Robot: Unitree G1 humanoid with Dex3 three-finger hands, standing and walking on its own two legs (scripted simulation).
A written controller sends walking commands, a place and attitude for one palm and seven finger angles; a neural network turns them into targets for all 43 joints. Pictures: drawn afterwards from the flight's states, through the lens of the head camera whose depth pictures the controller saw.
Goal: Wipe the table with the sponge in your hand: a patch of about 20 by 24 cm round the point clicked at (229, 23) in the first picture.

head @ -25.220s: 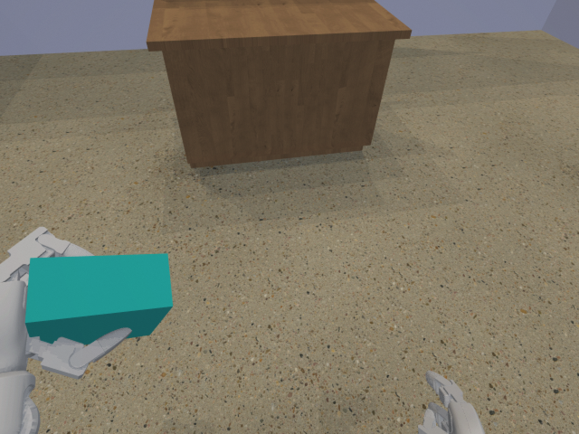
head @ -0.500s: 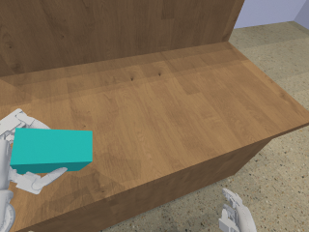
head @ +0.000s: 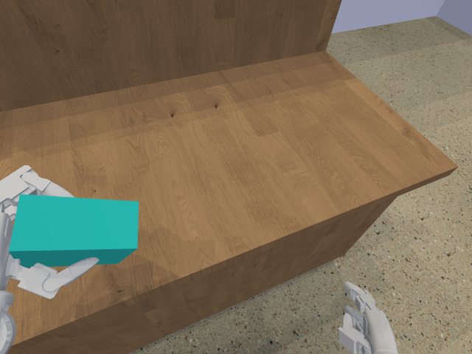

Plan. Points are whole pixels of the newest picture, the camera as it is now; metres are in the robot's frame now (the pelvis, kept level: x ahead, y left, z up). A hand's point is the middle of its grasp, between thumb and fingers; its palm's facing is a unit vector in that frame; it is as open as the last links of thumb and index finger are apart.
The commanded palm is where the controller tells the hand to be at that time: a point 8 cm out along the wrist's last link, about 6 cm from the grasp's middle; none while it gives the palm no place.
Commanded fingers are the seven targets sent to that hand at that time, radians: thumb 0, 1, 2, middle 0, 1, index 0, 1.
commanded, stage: shuffle to correct the standing spot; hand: left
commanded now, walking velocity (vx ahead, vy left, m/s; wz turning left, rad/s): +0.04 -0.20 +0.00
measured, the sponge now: (94, 235) +0.23 +0.21 +0.13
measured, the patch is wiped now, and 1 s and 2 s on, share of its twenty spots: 0.00 0.00 0.00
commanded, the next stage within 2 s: come to a stop and stand still in 0.24 s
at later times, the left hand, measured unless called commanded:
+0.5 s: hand (85, 225) +0.24 +0.21 +0.15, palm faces +0.29 -0.85 -0.43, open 10.1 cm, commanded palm +0.17 +0.25 +0.18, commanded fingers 0.00 0.10 1.30 -1.20 -1.60 -1.20 -1.60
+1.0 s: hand (2, 256) +0.19 +0.29 +0.14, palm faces +0.33 -0.86 -0.39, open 10.1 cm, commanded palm +0.13 +0.32 +0.18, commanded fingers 0.00 0.10 1.30 -1.20 -1.60 -1.20 -1.60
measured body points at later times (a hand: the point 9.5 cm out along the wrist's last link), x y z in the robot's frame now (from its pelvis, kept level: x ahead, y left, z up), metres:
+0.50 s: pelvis +0.01 -0.03 +0.00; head +0.05 -0.01 +0.44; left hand +0.21 +0.26 +0.18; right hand +0.19 -0.27 -0.08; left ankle +0.02 +0.12 -0.74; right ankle +0.01 -0.09 -0.74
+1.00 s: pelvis -0.02 +0.04 +0.00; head +0.00 +0.07 +0.45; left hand +0.17 +0.34 +0.17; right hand +0.16 -0.18 -0.06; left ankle +0.02 +0.12 -0.74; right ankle +0.01 -0.09 -0.74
